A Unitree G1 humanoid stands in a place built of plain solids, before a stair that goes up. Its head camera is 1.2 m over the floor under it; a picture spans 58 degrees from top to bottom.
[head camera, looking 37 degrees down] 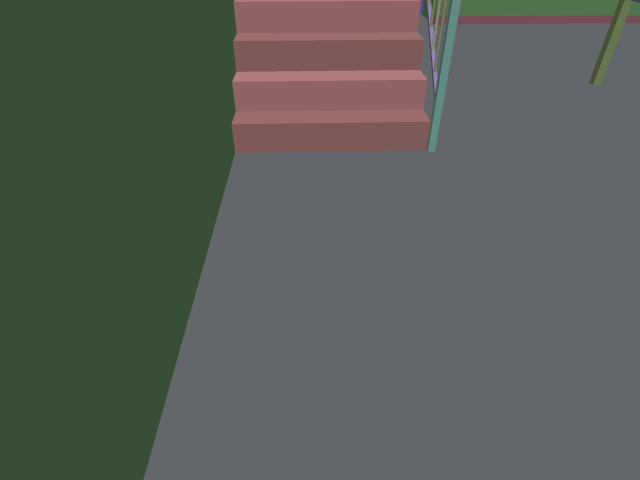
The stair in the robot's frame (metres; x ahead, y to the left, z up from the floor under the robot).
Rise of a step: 0.19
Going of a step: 0.21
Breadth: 1.21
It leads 2 degrees to the left of straight ahead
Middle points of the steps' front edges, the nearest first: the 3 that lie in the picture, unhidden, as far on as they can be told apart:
2.52 -0.07 0.19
2.73 -0.07 0.38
2.94 -0.06 0.56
